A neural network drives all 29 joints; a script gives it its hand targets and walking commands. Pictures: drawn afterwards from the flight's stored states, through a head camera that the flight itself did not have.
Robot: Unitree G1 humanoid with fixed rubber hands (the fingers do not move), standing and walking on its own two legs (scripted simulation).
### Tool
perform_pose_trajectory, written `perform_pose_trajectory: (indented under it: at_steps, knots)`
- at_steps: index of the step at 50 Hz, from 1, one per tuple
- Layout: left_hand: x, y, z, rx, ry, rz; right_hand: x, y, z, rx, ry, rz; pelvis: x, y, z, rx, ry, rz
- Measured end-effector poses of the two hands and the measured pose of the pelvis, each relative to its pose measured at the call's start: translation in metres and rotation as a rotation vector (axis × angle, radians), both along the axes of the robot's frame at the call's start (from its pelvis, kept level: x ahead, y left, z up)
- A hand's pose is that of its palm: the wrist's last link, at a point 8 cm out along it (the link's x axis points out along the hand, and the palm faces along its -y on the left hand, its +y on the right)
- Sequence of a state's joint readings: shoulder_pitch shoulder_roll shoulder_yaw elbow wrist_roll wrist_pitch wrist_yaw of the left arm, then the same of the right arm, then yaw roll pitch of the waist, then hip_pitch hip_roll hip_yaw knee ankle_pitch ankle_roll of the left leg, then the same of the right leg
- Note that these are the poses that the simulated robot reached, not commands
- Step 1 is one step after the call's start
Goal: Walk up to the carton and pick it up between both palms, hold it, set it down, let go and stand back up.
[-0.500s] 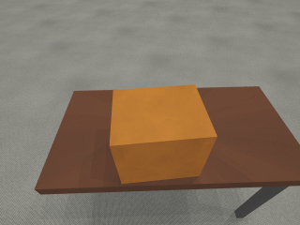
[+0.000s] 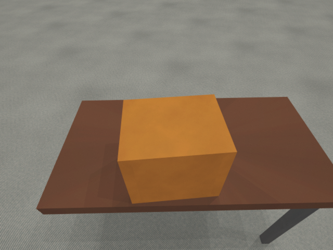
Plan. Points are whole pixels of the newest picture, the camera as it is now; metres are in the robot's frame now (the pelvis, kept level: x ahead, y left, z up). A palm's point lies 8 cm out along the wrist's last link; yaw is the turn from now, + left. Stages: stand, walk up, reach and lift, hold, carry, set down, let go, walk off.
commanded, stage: stand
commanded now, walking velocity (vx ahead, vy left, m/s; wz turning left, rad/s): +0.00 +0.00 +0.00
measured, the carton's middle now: (172, 149) +0.42 +0.00 -0.02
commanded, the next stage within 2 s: none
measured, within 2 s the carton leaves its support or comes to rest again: neither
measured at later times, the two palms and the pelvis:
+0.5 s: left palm out of the picture +0.01 +0.23 -0.14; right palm out of the picture +0.02 -0.24 -0.14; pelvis +0.01 -0.01 +0.00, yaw +1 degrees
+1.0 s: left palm out of the picture +0.01 +0.23 -0.14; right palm out of the picture +0.03 -0.24 -0.14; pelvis +0.02 -0.01 +0.00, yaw +1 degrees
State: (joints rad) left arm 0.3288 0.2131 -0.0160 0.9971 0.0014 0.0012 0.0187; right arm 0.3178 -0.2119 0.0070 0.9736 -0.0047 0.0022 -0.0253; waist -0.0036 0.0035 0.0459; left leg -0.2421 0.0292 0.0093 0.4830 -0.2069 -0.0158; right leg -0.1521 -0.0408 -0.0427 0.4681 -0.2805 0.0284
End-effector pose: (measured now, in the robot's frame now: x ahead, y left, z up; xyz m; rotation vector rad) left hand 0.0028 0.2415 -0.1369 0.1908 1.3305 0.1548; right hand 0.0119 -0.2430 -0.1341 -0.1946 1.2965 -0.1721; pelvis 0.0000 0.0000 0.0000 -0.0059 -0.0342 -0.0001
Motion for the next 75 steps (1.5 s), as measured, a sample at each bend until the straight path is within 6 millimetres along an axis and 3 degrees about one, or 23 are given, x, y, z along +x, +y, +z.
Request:
perform_pose_trajectory:
  at_steps: [47,75]
  knots:
    - [0.013,-0.015,-0.002,-0.016,0.002,0.047,0.021,0.007,-0.005,0.021,0.033,0.009,0.017,-0.005,0.002,-0.002,0.002,0.024]
    - [-0.017,-0.018,-0.004,-0.022,0.063,0.076,-0.002,0.011,-0.005,0.025,0.083,0.009,0.011,-0.005,0.002,-0.002,-0.003,0.035]
